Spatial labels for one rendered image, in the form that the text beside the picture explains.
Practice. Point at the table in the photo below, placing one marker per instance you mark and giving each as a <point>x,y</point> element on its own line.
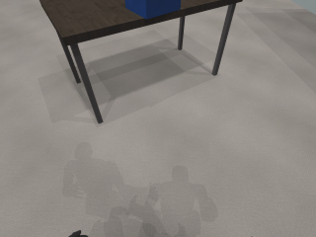
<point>77,21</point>

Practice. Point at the carton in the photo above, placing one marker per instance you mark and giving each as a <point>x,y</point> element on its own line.
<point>148,9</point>

